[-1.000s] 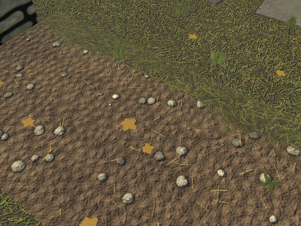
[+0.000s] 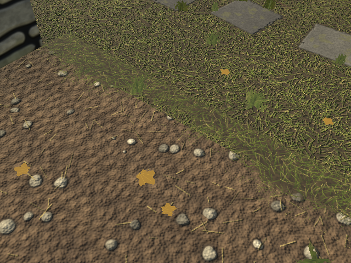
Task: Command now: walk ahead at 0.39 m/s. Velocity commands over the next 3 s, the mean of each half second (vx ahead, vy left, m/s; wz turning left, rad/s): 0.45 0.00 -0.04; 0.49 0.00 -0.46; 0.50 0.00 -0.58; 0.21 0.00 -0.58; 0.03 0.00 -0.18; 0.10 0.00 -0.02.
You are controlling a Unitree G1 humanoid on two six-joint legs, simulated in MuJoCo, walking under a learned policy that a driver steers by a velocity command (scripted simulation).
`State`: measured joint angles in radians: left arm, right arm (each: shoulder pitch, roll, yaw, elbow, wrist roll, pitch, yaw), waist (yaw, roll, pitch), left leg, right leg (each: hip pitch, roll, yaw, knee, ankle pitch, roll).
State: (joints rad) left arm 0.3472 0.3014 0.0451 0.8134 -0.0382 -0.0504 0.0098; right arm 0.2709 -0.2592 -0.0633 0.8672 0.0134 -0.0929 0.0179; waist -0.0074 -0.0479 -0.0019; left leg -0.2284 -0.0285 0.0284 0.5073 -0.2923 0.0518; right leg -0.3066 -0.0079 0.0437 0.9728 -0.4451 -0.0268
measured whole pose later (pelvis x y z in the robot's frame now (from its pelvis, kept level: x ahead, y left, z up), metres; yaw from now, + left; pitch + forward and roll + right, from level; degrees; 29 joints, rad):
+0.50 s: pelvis +0.26 -0.06 -0.01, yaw -2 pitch +1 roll +0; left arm 0.16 0.28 0.04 0.72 -0.01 -0.08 -0.04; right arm 0.34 -0.28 -0.03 0.90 0.01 -0.09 0.00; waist -0.02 0.01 0.05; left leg -0.28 0.02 -0.05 1.16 -0.40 0.03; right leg -0.42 0.06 -0.03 0.53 -0.14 -0.07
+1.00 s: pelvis +0.55 -0.03 +0.00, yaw -17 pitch +2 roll +1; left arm 0.38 0.31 0.06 0.76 -0.03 -0.04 0.01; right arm 0.10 -0.26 -0.04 0.72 -0.01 -0.11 0.01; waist 0.04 -0.03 0.01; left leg -0.37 -0.02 0.01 0.49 -0.16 0.01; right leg -0.35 0.04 0.11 1.11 -0.44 -0.02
